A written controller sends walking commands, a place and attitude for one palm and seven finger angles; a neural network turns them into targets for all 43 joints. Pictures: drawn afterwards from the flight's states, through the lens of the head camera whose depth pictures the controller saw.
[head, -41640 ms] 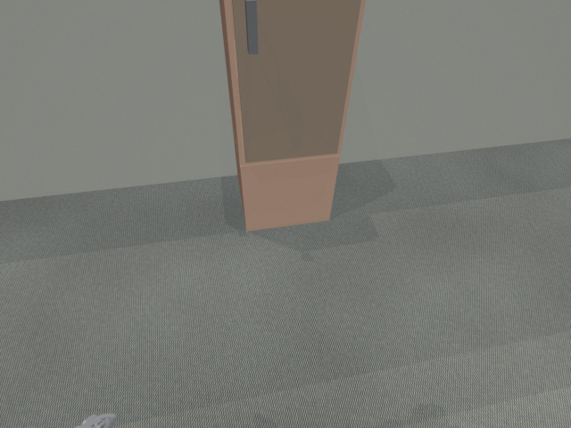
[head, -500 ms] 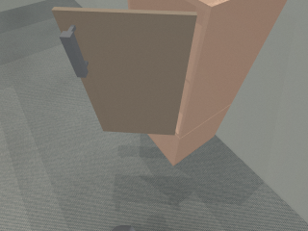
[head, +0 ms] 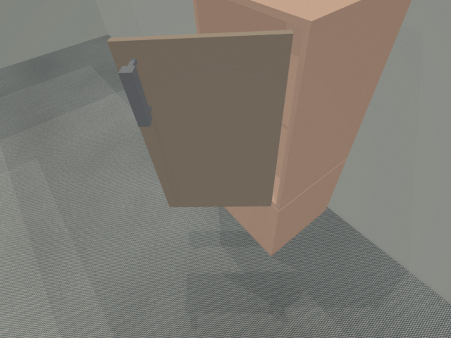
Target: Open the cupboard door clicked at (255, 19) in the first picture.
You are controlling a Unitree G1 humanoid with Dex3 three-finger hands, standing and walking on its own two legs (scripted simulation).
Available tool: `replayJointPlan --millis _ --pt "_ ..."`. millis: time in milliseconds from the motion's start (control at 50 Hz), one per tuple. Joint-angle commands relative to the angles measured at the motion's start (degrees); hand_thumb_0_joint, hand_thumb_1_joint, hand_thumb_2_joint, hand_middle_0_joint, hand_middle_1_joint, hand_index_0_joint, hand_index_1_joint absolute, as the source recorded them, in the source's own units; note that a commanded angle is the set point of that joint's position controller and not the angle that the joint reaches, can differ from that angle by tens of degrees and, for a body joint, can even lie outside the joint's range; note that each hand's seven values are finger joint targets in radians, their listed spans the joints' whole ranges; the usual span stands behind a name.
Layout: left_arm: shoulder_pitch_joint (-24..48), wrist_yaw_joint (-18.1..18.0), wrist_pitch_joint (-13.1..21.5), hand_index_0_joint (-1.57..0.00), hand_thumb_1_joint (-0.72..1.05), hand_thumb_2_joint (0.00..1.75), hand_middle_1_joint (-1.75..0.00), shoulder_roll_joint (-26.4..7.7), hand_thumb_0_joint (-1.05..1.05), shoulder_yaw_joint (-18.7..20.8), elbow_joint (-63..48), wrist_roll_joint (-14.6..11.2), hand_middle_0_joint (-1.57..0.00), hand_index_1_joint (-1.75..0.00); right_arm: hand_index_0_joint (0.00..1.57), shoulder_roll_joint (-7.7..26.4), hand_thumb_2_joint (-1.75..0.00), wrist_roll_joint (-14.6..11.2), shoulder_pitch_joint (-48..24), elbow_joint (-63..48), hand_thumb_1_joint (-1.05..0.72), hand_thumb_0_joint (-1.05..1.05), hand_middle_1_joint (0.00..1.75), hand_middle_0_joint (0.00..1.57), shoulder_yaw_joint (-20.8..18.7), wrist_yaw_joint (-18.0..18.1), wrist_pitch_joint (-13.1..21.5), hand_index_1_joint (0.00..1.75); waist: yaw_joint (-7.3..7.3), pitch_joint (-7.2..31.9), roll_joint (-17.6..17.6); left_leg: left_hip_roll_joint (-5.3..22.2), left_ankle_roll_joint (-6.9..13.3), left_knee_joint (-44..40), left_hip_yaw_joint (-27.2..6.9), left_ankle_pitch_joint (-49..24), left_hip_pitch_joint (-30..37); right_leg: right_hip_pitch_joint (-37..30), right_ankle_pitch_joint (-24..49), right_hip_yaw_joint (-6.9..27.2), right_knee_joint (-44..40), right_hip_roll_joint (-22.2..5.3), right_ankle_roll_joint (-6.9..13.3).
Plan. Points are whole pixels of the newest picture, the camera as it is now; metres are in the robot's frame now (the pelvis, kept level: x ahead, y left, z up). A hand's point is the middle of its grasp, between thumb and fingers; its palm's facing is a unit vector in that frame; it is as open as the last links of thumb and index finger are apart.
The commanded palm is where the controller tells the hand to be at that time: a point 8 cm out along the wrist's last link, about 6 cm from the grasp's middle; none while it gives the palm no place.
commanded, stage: come to a stop and stand still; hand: left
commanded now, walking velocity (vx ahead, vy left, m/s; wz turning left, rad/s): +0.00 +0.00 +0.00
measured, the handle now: (139, 92) +0.56 +0.23 +0.15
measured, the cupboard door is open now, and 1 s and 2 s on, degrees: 50 50 50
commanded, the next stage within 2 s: look again from close up in 0.08 s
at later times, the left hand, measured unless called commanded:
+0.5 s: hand out of the picture +0.03 +0.14 -0.16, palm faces +0.01 -0.98 -0.21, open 7.3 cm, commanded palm none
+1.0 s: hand (151, 281) +0.21 +0.15 +0.00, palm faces +0.29 -0.95 -0.12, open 7.5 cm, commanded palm +0.12 +0.20 -0.04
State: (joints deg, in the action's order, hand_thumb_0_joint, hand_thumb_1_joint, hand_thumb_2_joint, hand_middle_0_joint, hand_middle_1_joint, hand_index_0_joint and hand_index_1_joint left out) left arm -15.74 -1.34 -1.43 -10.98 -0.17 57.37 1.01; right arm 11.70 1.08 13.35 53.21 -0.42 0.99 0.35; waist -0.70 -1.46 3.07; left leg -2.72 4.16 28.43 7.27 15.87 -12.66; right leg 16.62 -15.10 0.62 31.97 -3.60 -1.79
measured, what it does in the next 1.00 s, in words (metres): shifts its weight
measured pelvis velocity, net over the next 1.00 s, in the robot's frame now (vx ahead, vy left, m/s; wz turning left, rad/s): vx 0.02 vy -0.05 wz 0.07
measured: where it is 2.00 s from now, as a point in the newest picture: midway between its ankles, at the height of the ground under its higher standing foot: outside the picture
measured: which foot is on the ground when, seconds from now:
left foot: down 0.00-1.00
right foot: down 0.00-1.00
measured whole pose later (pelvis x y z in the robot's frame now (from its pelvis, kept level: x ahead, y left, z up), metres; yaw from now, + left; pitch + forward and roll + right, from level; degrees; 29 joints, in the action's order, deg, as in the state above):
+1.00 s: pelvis +0.02 -0.05 +0.00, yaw +4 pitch +1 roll +1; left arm -21.2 -2.8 10.6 -10.0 4.2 10.1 -10.5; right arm 14.5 -1.9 15.8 47.0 -0.9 4.9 14.5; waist 1.2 2.4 2.9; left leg 0.6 -0.2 32.0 1.6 17.6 -15.9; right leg 17.1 -17.7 -5.2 33.2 -0.8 2.0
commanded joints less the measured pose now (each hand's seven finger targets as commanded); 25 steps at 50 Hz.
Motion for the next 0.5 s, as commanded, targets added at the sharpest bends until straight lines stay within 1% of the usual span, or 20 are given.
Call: replayJointPlan --millis 0,20,60,120,140,160,220,240,280,300,320,340,380,400,440,460,480 --pt "-0.6 -0.4 1.4 -0.20 0.90 0.90 -0.30 -6.0 0.00 1.2 -2.8 0.1 -0.20 -0.30 0.20 6.5 -0.90 0.1 1.7 -1.9 -0.90 0.00 0.30 0.20 -1.2 0.1 1.5 0.30 0.37 0.2 -2.8 9.7 -0.7 -12.1 -11.7 0.0 -1.6 -1.2 2.0 2.1 -4.5 -1.0 3.4" --pt "-0.5 -0.4 1.4 -0.20 0.90 0.90 -0.30 -5.9 0.00 1.1 -2.5 0.1 -0.20 -0.30 0.20 6.6 -0.90 0.1 1.8 -1.4 -0.90 0.00 0.30 0.20 -1.1 0.2 1.5 0.30 0.32 -0.5 -2.0 9.6 -0.8 -12.7 -11.8 0.7 -1.9 -1.3 2.0 2.2 -4.9 -1.0 3.4" --pt "-1.1 -0.3 1.6 -0.20 0.90 0.90 -0.30 -5.9 0.00 1.0 -2.0 0.1 -0.20 -0.30 0.20 6.2 -0.90 0.0 1.9 -0.4 -0.90 0.00 0.30 0.20 -0.9 0.2 1.5 0.30 0.14 -0.2 -1.7 9.4 -0.8 -12.4 -11.2 -0.4 -1.6 -2.0 2.8 2.3 -5.9 -1.4 3.4" --pt "-1.4 -0.3 1.8 -0.20 0.90 0.90 -0.30 -5.7 0.00 0.8 -0.9 -0.1 -0.20 -0.30 0.20 5.8 -0.90 0.0 2.9 1.2 -0.90 0.00 0.30 0.20 -0.5 0.2 1.6 0.30 0.32 0.1 -2.7 9.2 -1.1 -12.4 -10.6 -1.5 -0.5 -2.4 3.4 2.6 -6.9 -1.8 3.5" --pt "-1.1 -0.3 1.8 -0.20 0.90 0.90 -0.30 -5.8 0.00 0.8 -0.7 0.0 -0.20 -0.30 0.20 5.6 -0.90 -0.1 3.1 1.7 -0.90 0.00 0.30 0.20 -0.4 0.2 1.6 0.30 0.33 -0.4 -3.5 9.3 -1.1 -12.2 -10.6 -2.3 -0.6 -2.7 3.7 2.6 -7.3 -1.9 3.5" --pt "-1.3 -0.4 1.9 -0.20 0.90 0.90 -0.30 -5.6 0.00 0.6 -0.3 -0.1 -0.20 -0.30 0.20 5.5 -0.90 -0.2 3.1 2.4 -0.90 0.00 0.30 0.20 -0.3 0.2 1.7 0.30 0.24 -0.2 -3.0 9.0 -1.2 -11.8 -9.9 -3.1 -0.3 -2.8 4.3 2.9 -7.7 -2.1 3.4" --pt "-1.2 -0.3 2.2 -0.20 0.90 0.90 -0.30 -5.5 0.00 0.4 0.6 -0.3 -0.20 -0.30 0.20 4.8 -0.90 -0.3 3.9 3.9 -0.90 0.00 0.30 0.20 0.0 0.3 1.7 0.30 0.48 -0.4 -3.7 8.6 -1.6 -11.3 -9.3 -3.6 0.2 -3.0 4.1 3.7 -9.0 -2.5 3.7" --pt "-1.2 -0.4 2.3 -0.20 0.90 0.90 -0.30 -5.6 0.00 0.4 0.8 -0.2 -0.20 -0.30 0.20 4.5 -0.90 -0.3 4.1 4.4 -0.90 0.00 0.30 0.20 0.0 0.3 1.6 0.30 0.51 -0.8 -4.1 8.6 -1.7 -10.9 -9.1 -4.6 0.5 -3.1 4.7 3.5 -9.3 -2.6 3.7" --pt "-1.3 -0.5 2.5 -0.20 0.90 0.90 -0.30 -5.3 0.00 0.4 1.5 -0.4 -0.20 -0.30 0.20 4.2 -0.90 -0.3 4.6 5.2 -0.90 0.00 0.30 0.20 0.1 0.4 1.7 0.30 0.59 -0.3 -3.8 8.5 -1.9 -10.3 -8.7 -6.3 1.1 -3.4 6.1 3.8 -9.5 -2.7 3.8" --pt "-1.4 -0.4 2.6 -0.20 0.90 0.90 -0.30 -5.3 0.00 0.3 1.8 -0.5 -0.20 -0.30 0.20 4.2 -0.90 -0.3 4.8 5.8 -0.90 0.00 0.30 0.20 0.2 0.4 1.8 0.30 0.58 0.5 -2.8 8.6 -1.9 -10.2 -8.6 -7.3 1.8 -4.0 7.0 3.8 -9.4 -2.8 3.9" --pt "-1.4 -0.4 2.5 -0.20 0.90 0.90 -0.30 -5.2 0.00 0.3 2.1 -0.5 -0.20 -0.30 0.20 4.1 -0.90 -0.3 4.8 6.1 -0.90 0.00 0.30 0.20 0.3 0.5 1.8 0.30 0.53 0.4 -1.9 8.7 -2.0 -10.4 -8.5 -7.1 1.8 -4.1 6.8 3.7 -9.6 -2.7 3.9" --pt "-1.4 -0.5 2.6 -0.20 0.90 0.90 -0.30 -5.3 0.00 0.4 2.2 -0.4 -0.20 -0.30 0.20 3.7 -0.90 -0.4 4.9 6.5 -0.90 0.00 0.30 0.20 0.2 0.5 1.8 0.30 0.50 0.1 -3.3 8.9 -2.0 -10.1 -8.4 -8.1 1.7 -4.6 8.2 3.5 -9.6 -2.7 3.9" --pt "-1.6 -0.5 2.8 -0.20 0.90 0.90 -0.30 -5.1 0.00 0.3 2.7 -0.5 -0.20 -0.30 0.20 3.7 -0.90 -0.4 5.2 7.1 -0.90 0.00 0.30 0.20 0.3 0.6 1.9 0.30 0.56 1.5 -3.2 8.8 -2.2 -9.5 -8.2 -9.4 2.5 -5.4 9.9 3.6 -9.5 -2.9 4.0" --pt "-1.6 -0.5 2.9 -0.20 0.90 0.90 -0.30 -5.1 0.00 0.3 3.0 -0.5 -0.20 -0.30 0.20 3.7 -0.90 -0.4 5.2 7.4 -0.90 0.00 0.30 0.20 0.3 0.6 1.9 0.30 0.52 1.3 -2.9 8.8 -2.3 -9.4 -8.0 -9.7 2.8 -5.4 10.6 3.7 -9.7 -3.0 4.0" --pt "-1.6 -0.6 2.9 -0.20 0.90 0.90 -0.30 -4.9 0.00 0.2 3.3 -0.4 -0.20 -0.30 0.20 3.4 -0.90 -0.4 5.3 7.9 -0.90 0.00 0.30 0.20 0.2 0.7 1.9 0.30 0.58 0.6 -3.6 9.0 -2.3 -9.3 -7.8 -10.0 3.0 -5.3 11.2 3.5 -9.9 -2.9 4.1" --pt "-1.6 -0.6 2.9 -0.20 0.90 0.90 -0.30 -4.9 0.00 0.2 3.4 -0.5 -0.20 -0.30 0.20 3.3 -0.90 -0.4 5.4 8.2 -0.90 0.00 0.30 0.20 0.3 0.7 1.8 0.30 0.66 0.7 -3.0 8.9 -2.5 -9.2 -7.9 -10.0 2.9 -5.4 11.5 3.7 -10.0 -2.9 4.2" --pt "-1.4 -0.6 2.9 -0.20 0.90 0.90 -0.30 -4.9 0.00 0.2 3.6 -0.5 -0.20 -0.30 0.20 3.1 -0.90 -0.4 5.4 8.4 -0.90 0.00 0.30 0.20 0.3 0.7 1.8 0.30 0.67 0.1 -3.3 8.9 -2.6 -9.4 -7.8 -9.5 2.6 -5.1 10.9 3.7 -10.1 -2.9 4.2"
